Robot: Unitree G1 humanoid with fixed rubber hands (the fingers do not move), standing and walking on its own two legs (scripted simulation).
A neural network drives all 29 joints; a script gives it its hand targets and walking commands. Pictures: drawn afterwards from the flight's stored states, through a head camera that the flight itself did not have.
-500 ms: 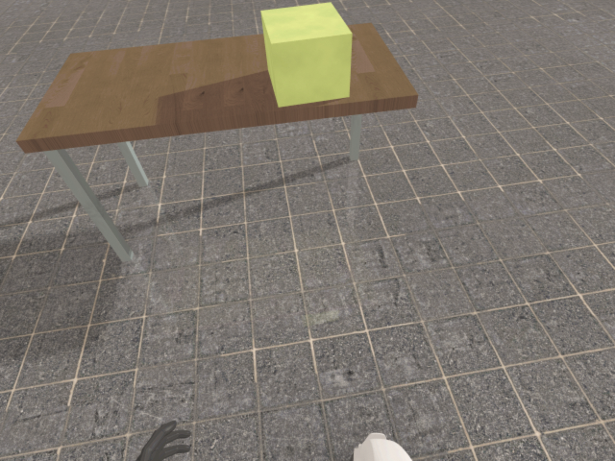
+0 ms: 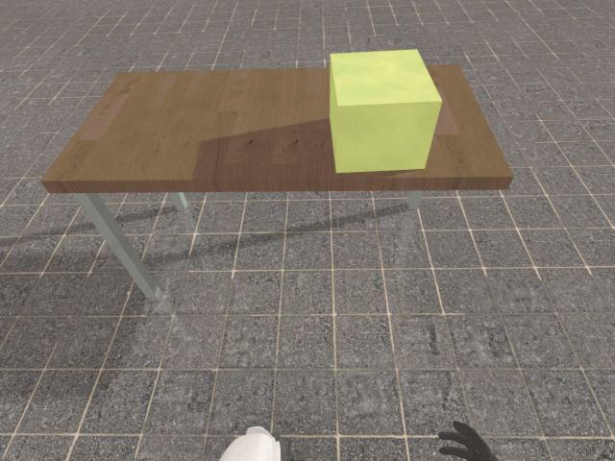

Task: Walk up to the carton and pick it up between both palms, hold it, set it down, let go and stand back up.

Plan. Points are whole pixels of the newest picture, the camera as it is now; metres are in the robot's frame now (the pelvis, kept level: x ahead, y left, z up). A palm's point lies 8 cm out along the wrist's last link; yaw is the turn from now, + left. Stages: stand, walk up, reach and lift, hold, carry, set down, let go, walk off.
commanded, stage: walk up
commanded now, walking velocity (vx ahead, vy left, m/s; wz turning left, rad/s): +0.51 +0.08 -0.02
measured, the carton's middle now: (376, 110) +0.92 -0.08 -0.05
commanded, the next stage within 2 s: none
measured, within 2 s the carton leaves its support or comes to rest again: neither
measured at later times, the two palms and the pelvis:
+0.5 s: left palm (186, 333) +0.35 +0.27 -0.15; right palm out of the picture +0.17 -0.19 -0.10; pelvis +0.27 +0.04 +0.01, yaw -1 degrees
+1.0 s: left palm (251, 297) +0.42 +0.16 -0.12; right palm (503, 308) +0.44 -0.30 -0.15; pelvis +0.42 -0.07 +0.00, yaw -2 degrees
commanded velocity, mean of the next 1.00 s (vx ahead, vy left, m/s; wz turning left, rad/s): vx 0.28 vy -0.10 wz -0.06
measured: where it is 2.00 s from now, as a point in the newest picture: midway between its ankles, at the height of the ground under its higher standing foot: (349, 417)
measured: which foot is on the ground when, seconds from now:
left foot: up 0.00-0.08, down 0.10-0.72, up 0.74-1.00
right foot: down 0.00-0.10, up 0.12-0.70, down 0.72-1.00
